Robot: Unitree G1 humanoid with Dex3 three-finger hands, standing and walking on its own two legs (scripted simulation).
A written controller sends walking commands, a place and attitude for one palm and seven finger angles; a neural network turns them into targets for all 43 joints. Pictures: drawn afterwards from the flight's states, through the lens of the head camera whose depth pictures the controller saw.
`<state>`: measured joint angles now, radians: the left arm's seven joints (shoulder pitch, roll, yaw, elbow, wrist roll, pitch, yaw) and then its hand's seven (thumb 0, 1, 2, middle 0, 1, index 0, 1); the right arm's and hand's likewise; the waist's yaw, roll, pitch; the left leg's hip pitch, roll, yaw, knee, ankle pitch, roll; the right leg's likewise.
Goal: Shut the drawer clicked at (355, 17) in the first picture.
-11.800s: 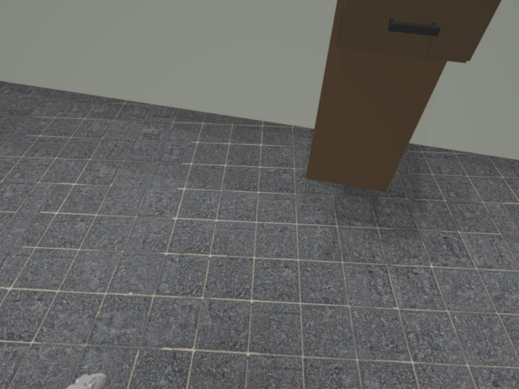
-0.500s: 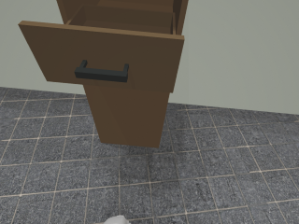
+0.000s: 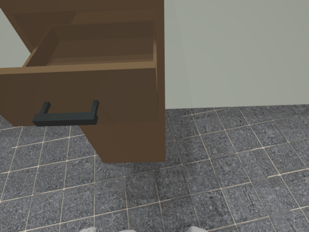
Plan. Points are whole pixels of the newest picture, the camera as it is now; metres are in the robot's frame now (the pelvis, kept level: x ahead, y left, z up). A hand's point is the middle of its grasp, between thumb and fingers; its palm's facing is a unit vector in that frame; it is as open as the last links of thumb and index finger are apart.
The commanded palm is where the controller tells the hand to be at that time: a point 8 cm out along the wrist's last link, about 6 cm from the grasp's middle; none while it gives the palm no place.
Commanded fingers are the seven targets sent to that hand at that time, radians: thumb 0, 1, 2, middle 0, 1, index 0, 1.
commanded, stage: come to a stop and stand still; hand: left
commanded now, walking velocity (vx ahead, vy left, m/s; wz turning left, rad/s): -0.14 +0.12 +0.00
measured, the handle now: (68, 112) +0.34 +0.20 +0.16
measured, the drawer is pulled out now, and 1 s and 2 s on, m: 0.25 0.25 0.25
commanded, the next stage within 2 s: look again from close up in 0.90 s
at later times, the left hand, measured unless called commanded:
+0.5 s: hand out of the picture -0.05 +0.26 -0.16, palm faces +0.05 -0.96 -0.28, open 7.4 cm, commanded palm none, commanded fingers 0.00 0.90 0.90 -0.20 -0.30 -0.20 -0.30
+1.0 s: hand out of the picture -0.08 +0.26 -0.16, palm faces +0.03 -0.98 -0.19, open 7.4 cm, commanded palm none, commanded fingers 0.00 0.90 0.90 -0.20 -0.30 -0.20 -0.30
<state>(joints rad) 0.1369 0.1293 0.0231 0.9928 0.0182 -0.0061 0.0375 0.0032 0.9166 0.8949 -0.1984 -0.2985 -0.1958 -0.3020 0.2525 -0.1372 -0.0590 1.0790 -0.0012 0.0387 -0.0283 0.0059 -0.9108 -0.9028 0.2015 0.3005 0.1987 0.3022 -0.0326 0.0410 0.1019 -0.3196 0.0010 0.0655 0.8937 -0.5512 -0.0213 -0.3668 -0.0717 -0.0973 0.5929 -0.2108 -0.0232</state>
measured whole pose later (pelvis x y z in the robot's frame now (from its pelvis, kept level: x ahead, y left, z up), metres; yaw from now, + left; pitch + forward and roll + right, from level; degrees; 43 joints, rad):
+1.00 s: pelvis -0.08 +0.09 +0.01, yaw +0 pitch -2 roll +1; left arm 0.34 0.13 0.00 1.04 0.02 0.01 0.03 0.01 0.91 0.90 -0.20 -0.30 -0.20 -0.30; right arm 0.32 -0.16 -0.02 1.04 -0.02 0.01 -0.01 0.01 -0.91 -0.90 0.20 0.30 0.20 0.30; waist -0.01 0.01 0.01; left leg -0.20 -0.07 0.12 0.45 -0.22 0.09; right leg -0.30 -0.02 0.06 0.48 -0.16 0.00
